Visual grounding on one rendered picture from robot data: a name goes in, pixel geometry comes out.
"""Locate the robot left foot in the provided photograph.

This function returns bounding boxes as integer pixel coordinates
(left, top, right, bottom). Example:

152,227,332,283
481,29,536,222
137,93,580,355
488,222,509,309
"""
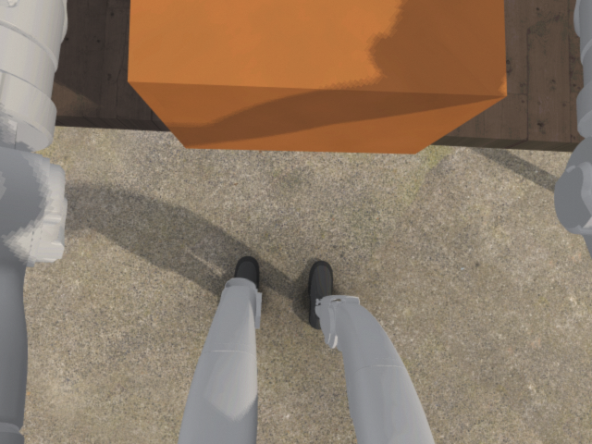
234,256,259,289

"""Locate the table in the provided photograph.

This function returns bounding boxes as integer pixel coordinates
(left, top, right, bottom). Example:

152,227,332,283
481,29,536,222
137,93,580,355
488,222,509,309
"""
51,0,585,152

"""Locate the robot left forearm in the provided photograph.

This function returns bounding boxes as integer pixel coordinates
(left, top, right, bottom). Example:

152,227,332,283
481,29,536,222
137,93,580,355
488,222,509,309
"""
0,0,68,152

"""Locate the robot right forearm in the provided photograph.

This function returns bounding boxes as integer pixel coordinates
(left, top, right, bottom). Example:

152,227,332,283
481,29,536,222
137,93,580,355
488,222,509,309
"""
573,0,592,138

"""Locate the right robot upper arm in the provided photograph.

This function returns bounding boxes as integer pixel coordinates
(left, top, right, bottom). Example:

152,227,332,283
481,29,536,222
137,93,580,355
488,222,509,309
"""
554,134,592,259

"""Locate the right robot thigh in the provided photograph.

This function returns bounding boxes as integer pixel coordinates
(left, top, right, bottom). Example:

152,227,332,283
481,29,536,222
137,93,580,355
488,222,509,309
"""
324,302,435,444

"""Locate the carton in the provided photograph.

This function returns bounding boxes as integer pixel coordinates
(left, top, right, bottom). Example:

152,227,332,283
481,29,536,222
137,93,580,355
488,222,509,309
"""
128,0,507,154

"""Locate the left robot upper arm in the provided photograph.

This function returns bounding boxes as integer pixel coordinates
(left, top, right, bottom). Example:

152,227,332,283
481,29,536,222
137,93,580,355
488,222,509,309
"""
0,146,68,444

